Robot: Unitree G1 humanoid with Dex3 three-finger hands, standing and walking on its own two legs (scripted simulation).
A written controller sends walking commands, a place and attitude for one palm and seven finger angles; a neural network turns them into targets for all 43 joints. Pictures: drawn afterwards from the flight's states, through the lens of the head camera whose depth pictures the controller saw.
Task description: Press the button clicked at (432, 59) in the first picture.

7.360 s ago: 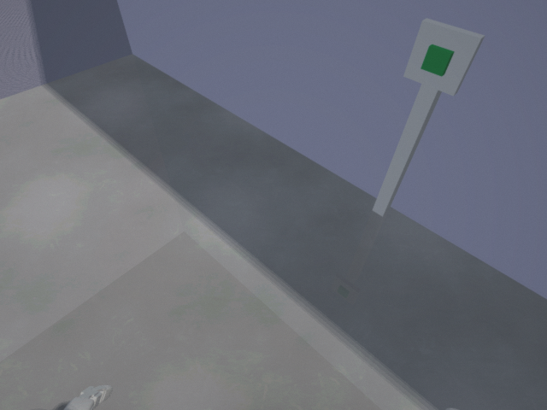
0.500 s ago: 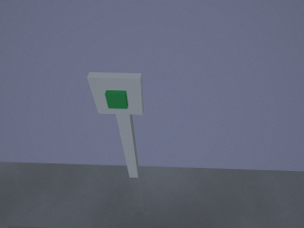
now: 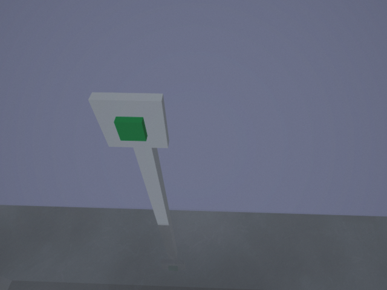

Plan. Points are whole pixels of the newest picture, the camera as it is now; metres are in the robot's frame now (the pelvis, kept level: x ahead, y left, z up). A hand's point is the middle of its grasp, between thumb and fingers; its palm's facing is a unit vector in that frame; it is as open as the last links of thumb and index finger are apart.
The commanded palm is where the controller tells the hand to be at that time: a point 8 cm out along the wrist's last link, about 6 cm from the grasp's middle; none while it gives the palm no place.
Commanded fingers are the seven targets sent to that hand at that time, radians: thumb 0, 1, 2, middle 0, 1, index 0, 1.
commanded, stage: come to a stop and stand still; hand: left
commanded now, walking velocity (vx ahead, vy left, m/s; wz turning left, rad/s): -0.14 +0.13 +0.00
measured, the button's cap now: (131, 128) +0.50 +0.20 +0.02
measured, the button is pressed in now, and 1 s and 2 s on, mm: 0 0 0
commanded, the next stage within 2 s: look again from close up in 0.76 s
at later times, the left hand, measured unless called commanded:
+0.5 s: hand out of the picture -0.02 +0.19 -0.17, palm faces +0.07 -0.98 -0.20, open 7.3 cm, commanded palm none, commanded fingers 0.00 0.90 0.90 -0.20 -0.30 -0.20 -0.30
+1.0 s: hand out of the picture -0.03 +0.19 -0.17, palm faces +0.04 -0.98 -0.22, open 7.3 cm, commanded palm none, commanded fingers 0.00 0.90 0.90 -0.20 -0.30 -0.20 -0.30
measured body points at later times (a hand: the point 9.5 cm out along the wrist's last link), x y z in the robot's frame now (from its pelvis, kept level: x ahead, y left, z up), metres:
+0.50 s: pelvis -0.03 +0.01 +0.01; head -0.02 +0.02 +0.46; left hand -0.03 +0.24 -0.15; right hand +0.04 -0.21 -0.15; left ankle -0.05 +0.12 -0.73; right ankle -0.05 -0.10 -0.73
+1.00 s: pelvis -0.04 +0.01 +0.01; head -0.03 +0.01 +0.45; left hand -0.04 +0.25 -0.15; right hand -0.04 -0.22 -0.15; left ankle -0.05 +0.12 -0.73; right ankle -0.05 -0.10 -0.73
